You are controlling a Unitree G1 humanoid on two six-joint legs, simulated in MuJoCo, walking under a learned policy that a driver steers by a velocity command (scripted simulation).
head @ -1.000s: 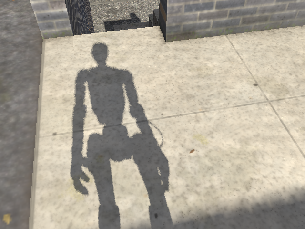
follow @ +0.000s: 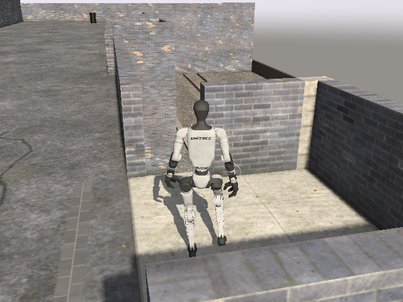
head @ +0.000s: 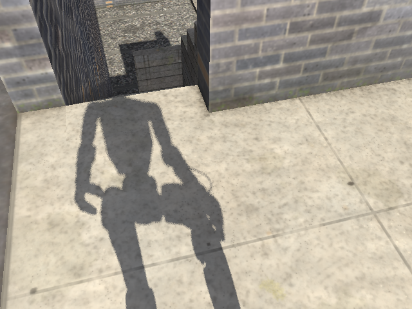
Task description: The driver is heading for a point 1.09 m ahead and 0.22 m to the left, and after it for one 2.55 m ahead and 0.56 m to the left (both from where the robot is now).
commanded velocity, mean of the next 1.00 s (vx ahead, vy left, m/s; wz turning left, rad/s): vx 0.50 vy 0.00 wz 0.31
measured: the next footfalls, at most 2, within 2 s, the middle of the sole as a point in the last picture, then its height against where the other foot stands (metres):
right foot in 0.30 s outside the picture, level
left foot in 0.86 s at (177, 287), level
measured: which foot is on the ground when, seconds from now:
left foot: down 0.00-0.32, up 0.34-0.84, down 0.86-1.00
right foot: up 0.00-0.28, down 0.30-0.88, up 0.90-1.00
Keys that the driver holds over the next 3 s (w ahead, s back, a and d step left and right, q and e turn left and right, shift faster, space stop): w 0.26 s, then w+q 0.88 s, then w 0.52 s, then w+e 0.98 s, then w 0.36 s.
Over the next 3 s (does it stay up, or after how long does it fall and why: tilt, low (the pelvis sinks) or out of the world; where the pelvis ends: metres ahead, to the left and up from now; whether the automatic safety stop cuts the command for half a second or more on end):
stays up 1.40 0.33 -0.01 its command is cut before an obstacle after 2.1 s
